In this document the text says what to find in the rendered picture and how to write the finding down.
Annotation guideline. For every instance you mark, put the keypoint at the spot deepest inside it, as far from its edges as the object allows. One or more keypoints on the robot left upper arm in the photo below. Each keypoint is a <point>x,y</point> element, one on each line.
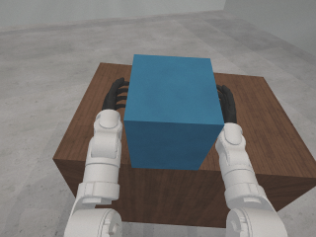
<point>94,222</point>

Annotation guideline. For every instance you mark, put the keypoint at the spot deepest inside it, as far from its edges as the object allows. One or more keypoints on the pedestal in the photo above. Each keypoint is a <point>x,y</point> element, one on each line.
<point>282,163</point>

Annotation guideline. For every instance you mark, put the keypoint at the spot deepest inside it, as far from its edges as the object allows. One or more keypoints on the left robot forearm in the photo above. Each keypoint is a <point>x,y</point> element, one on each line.
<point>100,181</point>

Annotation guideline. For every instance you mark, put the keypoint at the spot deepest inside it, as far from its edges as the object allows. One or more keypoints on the robot right upper arm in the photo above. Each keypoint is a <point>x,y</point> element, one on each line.
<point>244,221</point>

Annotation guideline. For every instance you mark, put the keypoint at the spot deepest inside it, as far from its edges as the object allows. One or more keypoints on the carton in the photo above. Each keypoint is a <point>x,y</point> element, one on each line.
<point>172,113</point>

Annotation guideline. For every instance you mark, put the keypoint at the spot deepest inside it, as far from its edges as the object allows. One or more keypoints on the robot left hand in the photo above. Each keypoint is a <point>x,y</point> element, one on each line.
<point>111,99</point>

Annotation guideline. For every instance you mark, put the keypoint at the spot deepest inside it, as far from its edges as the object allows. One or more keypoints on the right robot forearm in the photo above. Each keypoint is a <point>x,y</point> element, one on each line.
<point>241,185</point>

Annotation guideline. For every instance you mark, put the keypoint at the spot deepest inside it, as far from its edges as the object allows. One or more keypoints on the robot right hand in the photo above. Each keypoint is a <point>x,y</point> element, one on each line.
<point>227,104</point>

